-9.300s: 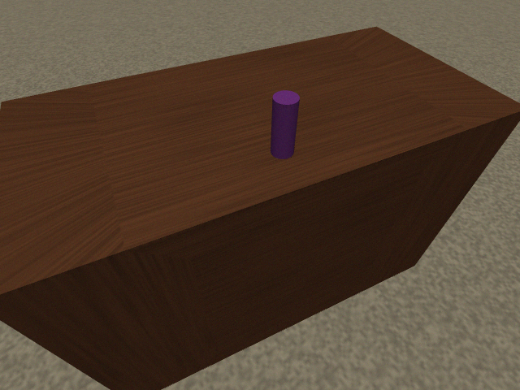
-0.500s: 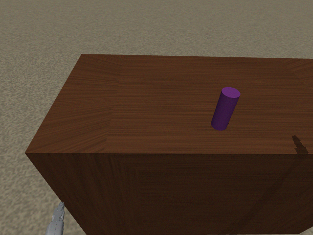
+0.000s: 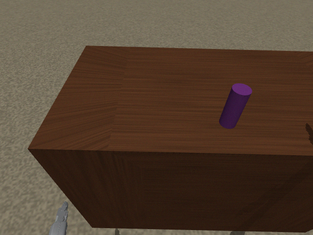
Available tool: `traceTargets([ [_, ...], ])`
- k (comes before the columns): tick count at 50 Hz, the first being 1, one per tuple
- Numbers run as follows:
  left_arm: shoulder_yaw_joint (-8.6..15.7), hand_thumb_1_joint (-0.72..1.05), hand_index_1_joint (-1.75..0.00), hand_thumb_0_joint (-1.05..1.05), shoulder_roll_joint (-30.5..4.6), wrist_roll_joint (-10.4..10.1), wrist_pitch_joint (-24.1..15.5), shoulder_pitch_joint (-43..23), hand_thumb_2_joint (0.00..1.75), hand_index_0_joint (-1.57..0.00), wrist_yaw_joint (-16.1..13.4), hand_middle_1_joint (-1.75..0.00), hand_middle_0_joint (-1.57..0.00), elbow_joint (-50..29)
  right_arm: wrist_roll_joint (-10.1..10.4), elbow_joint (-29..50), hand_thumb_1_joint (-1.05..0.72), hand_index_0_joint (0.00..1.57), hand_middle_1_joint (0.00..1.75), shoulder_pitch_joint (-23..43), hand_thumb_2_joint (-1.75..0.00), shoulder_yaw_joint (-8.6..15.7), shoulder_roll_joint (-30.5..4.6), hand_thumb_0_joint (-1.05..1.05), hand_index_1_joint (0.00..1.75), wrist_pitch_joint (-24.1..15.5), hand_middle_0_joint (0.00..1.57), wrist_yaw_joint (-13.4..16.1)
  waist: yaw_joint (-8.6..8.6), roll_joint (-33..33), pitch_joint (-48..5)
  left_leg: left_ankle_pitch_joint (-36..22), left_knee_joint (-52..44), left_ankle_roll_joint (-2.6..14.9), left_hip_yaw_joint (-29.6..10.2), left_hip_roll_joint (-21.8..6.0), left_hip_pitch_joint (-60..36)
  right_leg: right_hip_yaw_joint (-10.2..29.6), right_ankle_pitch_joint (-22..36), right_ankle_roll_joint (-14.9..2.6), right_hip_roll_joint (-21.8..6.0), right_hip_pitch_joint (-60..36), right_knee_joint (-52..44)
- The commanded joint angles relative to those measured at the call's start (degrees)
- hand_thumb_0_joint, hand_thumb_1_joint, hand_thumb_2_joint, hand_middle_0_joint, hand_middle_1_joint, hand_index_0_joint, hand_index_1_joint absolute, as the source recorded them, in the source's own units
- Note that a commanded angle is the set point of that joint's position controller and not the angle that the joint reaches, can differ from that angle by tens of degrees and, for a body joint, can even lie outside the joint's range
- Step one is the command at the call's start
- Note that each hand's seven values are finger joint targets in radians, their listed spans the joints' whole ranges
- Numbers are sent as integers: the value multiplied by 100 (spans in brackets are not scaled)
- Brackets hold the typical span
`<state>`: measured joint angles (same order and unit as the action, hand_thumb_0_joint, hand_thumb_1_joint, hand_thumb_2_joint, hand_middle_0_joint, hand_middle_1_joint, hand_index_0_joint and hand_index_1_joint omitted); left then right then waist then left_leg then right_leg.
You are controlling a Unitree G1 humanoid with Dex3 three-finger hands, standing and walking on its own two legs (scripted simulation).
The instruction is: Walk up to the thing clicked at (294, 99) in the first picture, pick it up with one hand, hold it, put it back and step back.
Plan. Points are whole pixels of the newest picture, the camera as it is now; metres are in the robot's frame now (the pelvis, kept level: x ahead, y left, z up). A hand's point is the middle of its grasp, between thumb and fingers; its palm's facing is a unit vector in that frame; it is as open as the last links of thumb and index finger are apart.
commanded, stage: go down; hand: right
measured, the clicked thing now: (234, 107) +0.47 -0.19 +0.10
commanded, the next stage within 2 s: approach in 1.60 s
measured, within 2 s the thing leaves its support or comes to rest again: neither
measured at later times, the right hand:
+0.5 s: hand out of the picture +0.37 -0.38 +0.21, palm faces +0.18 +0.98 +0.00, open 17.5 cm
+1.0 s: hand out of the picture +0.38 -0.39 +0.22, palm faces +0.17 +0.98 -0.01, open 17.5 cm
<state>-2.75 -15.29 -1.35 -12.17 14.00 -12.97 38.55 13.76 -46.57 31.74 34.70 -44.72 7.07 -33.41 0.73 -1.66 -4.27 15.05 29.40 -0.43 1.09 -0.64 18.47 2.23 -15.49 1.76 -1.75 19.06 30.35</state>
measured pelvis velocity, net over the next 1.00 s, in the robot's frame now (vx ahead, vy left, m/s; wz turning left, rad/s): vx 0.00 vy -0.01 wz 0.01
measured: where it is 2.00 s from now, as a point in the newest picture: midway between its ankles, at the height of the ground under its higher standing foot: outside the picture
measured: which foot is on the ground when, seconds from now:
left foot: down 0.00-1.00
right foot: down 0.00-1.00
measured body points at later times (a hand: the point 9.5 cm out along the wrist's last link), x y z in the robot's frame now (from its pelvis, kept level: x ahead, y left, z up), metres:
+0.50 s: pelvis +0.01 +0.00 +0.00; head +0.03 +0.00 +0.45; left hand +0.16 +0.26 -0.08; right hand +0.35 -0.43 +0.21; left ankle +0.00 +0.13 -0.73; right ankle +0.00 -0.14 -0.73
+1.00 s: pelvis +0.00 -0.01 -0.01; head +0.03 -0.02 +0.44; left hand +0.15 +0.25 -0.08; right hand +0.37 -0.44 +0.22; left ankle +0.00 +0.13 -0.73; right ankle +0.00 -0.14 -0.73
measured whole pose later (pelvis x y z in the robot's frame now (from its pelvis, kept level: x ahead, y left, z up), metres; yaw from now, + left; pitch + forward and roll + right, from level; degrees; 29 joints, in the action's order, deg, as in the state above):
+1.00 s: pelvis +0.00 -0.01 -0.01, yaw +1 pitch +8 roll +1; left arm -3.7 -14.8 -1.4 -10.4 14.9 -12.4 33.9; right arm 11.2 -56.7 40.1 34.8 -51.6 5.0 -34.5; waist 2.8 -1.0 -5.3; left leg 15.8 31.6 -1.2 0.6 -0.5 23.3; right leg 1.9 -17.9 1.0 -1.9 24.9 35.1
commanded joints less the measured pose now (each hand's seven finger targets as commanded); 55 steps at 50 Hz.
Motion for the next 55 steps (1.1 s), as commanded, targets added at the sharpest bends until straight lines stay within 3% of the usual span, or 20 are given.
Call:
traceTargets([
  [1,218,-56,-6,0,-751,32,-240,-324,7,-4,-62,-5,-5,-616,132,920,59,5,5,2026,-5,422,-2424,0,5,-364,4,-29,-69,-527,-1209,-1337,-278,90,132,100,-319,-131,1425,-275,218,-638,-229],
  [6,351,-56,-6,0,-917,30,-225,-501,7,-5,-97,-5,-5,-1025,90,1083,56,5,5,2396,-5,438,-2601,0,5,-481,4,-34,15,-468,-1693,-1540,-222,79,71,64,-415,-151,1551,-303,254,-781,-109],
  [8,215,-56,-6,0,-755,29,-212,-408,6,-5,-86,-5,-5,-825,93,919,58,5,5,2343,-5,356,-2505,0,5,-477,4,-66,28,-586,-1497,-1522,-220,75,85,73,-305,-143,1552,-292,247,-730,-92],
  [10,407,-56,-6,0,-954,37,-199,-276,6,-5,-118,-5,-5,-687,108,500,58,5,5,2114,-6,386,-2515,0,5,-446,4,-79,34,-493,-1396,-1427,-200,83,110,94,-181,-114,1519,-292,219,-655,-91],
  [12,146,-56,-6,0,-716,32,-196,-492,7,-5,-70,-5,-5,-997,74,944,56,5,5,2508,-5,376,-2584,0,5,-529,5,-77,7,-593,-1586,-1413,-182,104,111,96,-212,-109,1545,-288,212,-689,-100],
  [14,142,-56,-6,0,-690,31,-180,-531,7,-5,-81,-5,-5,-996,43,998,55,5,5,2606,-5,380,-2701,0,5,-573,5,-76,-2,-667,-1653,-1565,-151,103,102,95,-320,-127,1667,-277,225,-678,-69],
  [16,389,-56,-6,0,-913,17,-120,-151,6,-5,-102,-5,-5,-782,74,578,57,5,5,2250,-5,408,-2671,0,5,-481,4,-93,70,-623,-1606,-1685,-135,89,104,108,-243,-111,1900,-271,215,-756,-8],
  [21,153,-56,-6,0,-697,15,-124,-499,6,-5,-54,-5,-5,-1006,64,837,55,5,5,2619,-5,399,-2737,0,5,-540,5,-91,22,-737,-1579,-1543,-134,115,98,106,-217,-115,1776,-270,207,-625,-3],
  [24,350,-56,-6,0,-902,33,-99,-322,6,-5,-81,-5,-5,-984,13,617,55,5,5,2615,-5,379,-2767,0,5,-509,5,-82,126,-570,-1709,-1651,-102,99,93,111,-236,-115,1823,-286,203,-642,39],
  [26,236,-56,-6,0,-810,18,-101,-578,6,-5,-70,-5,-5,-1149,-42,806,54,5,5,2798,-5,425,-2926,0,5,-567,5,-69,14,-677,-1772,-1734,-91,93,48,67,-299,-163,1806,-293,250,-629,80],
  [27,401,-56,-6,0,-948,21,-87,-341,6,-5,-106,-5,-5,-1010,-13,543,54,5,5,2695,-5,450,-2917,0,5,-538,5,-80,114,-557,-1810,-1695,-82,99,79,103,-255,-122,1841,-291,210,-679,79],
  [32,138,-56,-6,0,-676,13,-72,-421,6,-5,-46,-5,-5,-996,-57,458,55,5,5,2843,-6,337,-2875,0,5,-541,5,-98,90,-669,-1654,-1594,-67,109,56,90,-176,-133,1711,-292,217,-486,94],
  [36,397,-56,-6,0,-958,26,-32,-114,6,-5,-57,-5,-5,-883,-86,95,54,5,5,2622,-6,368,-2964,0,5,-461,5,-113,154,-717,-1692,-1618,-19,131,111,140,-45,-81,2037,-234,162,-627,126],
  [37,165,-56,-6,0,-776,28,-54,-335,6,-5,-29,-5,-5,-1105,-91,315,54,5,5,2854,-5,277,-2860,0,5,-482,5,-126,102,-827,-1788,-1594,-7,147,122,154,16,-63,2232,-207,129,-740,168],
  [39,362,-56,-5,0,-918,29,-79,-284,6,-5,-59,-5,-5,-1109,-93,427,53,5,5,3149,-5,290,-2962,0,5,-533,5,-102,156,-770,-1844,-1552,9,154,145,179,89,-51,2281,-205,93,-806,195],
  [41,157,-55,-5,0,-726,11,-67,-316,6,-5,-8,-5,-5,-1124,-93,301,54,5,5,2956,-5,323,-2997,0,5,-516,6,-111,102,-840,-1620,-1378,-65,149,99,141,34,-98,1814,-226,152,-546,155],
  [47,238,-54,-5,0,-834,35,-86,-109,5,-5,-1,-6,-5,-1152,-87,193,54,5,5,2901,-5,290,-2944,0,5,-538,5,-86,149,-780,-1559,-1087,-66,166,133,167,58,-81,1310,-226,128,-376,54],
  [48,392,-54,-5,0,-964,14,-115,-262,5,-5,-13,-5,-5,-1347,-111,182,54,5,5,2859,-5,342,-3022,0,5,-552,6,-61,141,-686,-1651,-1200,-48,155,108,153,15,-97,1374,-241,145,-404,72],
  [52,291,-55,-5,0,-883,16,-146,-276,6,-5,-15,-5,-5,-1581,-135,565,54,6,5,3254,-4,396,-3168,0,5,-610,6,-16,117,-837,-1899,-1357,1,164,108,157,-53,-90,1643,-218,140,-527,138],
  [55,266,-55,-5,0,-804,29,-98,-73,6,-5,14,-5,-5,-1163,-141,203,54,6,5,2844,-4,393,-3018,0,5,-527,6,1,45,-955,-1732,-1327,0,187,113,162,17,-76,1779,-195,133,-460,137],
])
